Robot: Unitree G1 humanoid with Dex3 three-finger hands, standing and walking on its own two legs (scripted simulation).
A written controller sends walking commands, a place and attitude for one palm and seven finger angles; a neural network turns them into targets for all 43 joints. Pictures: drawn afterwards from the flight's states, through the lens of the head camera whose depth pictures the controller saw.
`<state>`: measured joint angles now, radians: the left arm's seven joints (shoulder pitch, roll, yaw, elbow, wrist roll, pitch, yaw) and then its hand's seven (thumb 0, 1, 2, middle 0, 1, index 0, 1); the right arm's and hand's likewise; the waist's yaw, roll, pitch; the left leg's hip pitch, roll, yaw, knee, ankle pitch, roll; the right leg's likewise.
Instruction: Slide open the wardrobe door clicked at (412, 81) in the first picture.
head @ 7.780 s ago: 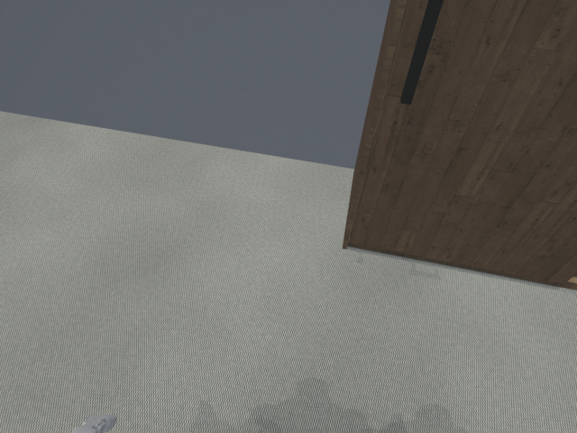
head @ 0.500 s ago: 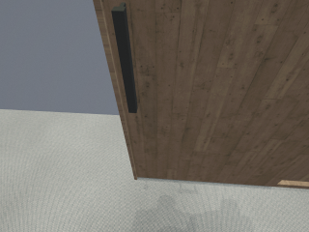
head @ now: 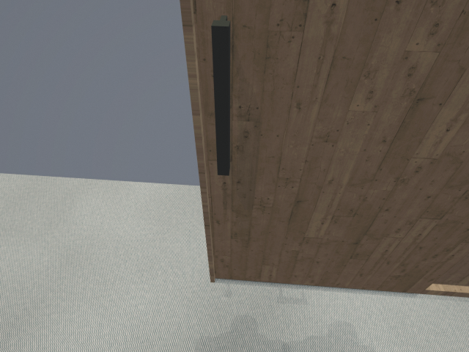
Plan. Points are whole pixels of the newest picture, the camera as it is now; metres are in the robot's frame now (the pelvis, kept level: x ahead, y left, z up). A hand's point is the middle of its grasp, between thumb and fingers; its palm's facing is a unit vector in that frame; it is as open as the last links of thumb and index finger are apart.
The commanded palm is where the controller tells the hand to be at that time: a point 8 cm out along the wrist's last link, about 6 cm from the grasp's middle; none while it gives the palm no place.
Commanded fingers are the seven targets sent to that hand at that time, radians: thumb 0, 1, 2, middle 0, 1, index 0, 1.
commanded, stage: look again from close up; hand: left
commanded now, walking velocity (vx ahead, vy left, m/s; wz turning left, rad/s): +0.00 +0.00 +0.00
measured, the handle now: (223, 106) +0.54 +0.06 +0.16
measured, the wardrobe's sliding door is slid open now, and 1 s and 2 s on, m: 0.00 0.00 0.00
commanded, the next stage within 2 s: raise the hand with hooked fingers in 1.58 s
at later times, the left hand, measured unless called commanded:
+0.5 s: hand out of the picture +0.00 +0.16 -0.18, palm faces +0.03 -0.99 -0.16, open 7.4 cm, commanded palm none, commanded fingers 0.00 0.90 0.90 -0.20 -0.30 -0.20 -0.30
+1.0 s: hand out of the picture +0.01 +0.15 -0.17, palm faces +0.03 -0.98 -0.18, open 7.4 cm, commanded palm none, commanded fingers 0.00 0.90 0.90 -0.20 -0.30 -0.20 -0.30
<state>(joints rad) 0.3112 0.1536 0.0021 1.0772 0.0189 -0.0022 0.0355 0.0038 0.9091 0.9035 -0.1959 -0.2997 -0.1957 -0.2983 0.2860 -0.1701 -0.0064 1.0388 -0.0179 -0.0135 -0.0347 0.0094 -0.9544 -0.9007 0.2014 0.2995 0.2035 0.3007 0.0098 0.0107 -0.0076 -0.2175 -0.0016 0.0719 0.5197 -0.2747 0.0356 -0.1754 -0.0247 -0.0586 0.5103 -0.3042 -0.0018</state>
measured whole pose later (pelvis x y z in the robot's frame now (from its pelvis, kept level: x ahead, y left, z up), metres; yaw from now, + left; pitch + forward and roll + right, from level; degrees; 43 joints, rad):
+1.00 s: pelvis +0.02 -0.01 +0.00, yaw +0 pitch +0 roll +1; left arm 0.30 0.14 0.00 1.12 0.01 -0.01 0.03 0.00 0.91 0.90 -0.20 -0.30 -0.20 -0.30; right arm 0.28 -0.14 0.01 1.13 -0.01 -0.02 -0.04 0.01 -0.92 -0.90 0.20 0.30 0.20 0.30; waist 0.01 -0.01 0.03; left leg -0.18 0.00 0.07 0.46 -0.27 0.02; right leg -0.15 -0.02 -0.06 0.48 -0.32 -0.01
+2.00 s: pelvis -0.01 -0.03 -0.03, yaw +1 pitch +5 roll +1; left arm 0.31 0.14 0.08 0.12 -0.23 -0.43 -0.22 0.01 0.75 0.82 -0.20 -0.42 -0.20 -0.42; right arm 0.17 -0.24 -0.04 0.65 0.02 -0.25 -0.03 0.01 -0.91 -0.90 0.20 0.30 0.20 0.30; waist -0.03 0.00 -0.11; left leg -0.49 0.02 0.06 0.76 -0.35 0.00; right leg -0.47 -0.02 -0.07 0.80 -0.42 -0.03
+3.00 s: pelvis -0.01 -0.01 -0.01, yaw +3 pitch -1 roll -1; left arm 0.05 0.40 0.39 0.06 -0.36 -0.02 -0.41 -0.01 -0.42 0.34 -0.29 -1.15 -0.29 -1.15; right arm 0.22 -0.26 0.07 0.59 0.07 -0.28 -0.11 0.01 -0.90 -0.90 0.20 0.30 0.21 0.30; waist 0.05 0.04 -0.04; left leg -0.30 0.01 0.02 0.61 -0.29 0.03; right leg -0.21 -0.02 -0.11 0.55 -0.31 -0.01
